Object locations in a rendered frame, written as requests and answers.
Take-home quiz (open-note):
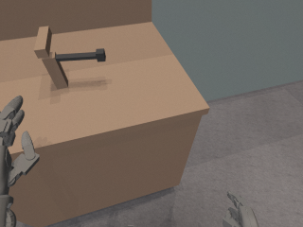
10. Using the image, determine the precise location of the robot left hand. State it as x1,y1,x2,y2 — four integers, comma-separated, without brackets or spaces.
0,96,40,196

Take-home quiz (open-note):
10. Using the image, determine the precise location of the robot right hand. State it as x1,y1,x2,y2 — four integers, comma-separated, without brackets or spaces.
223,190,259,227

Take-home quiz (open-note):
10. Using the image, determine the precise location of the tap lever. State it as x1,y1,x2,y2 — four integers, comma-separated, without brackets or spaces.
55,48,106,62

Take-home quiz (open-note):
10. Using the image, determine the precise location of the robot left forearm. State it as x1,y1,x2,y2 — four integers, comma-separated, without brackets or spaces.
0,195,17,227

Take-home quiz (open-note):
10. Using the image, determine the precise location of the counter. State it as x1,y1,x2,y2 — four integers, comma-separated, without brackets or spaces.
0,0,210,227

